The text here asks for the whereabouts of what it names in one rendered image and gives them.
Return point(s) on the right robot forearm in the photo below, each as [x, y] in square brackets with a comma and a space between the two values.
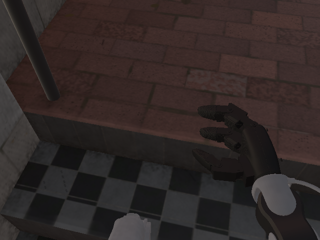
[280, 209]

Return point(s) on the robot left thigh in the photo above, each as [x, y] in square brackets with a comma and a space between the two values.
[130, 227]

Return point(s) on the robot left shin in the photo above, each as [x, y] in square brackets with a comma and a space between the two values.
[129, 214]

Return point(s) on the right robot hand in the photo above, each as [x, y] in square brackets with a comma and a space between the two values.
[243, 136]

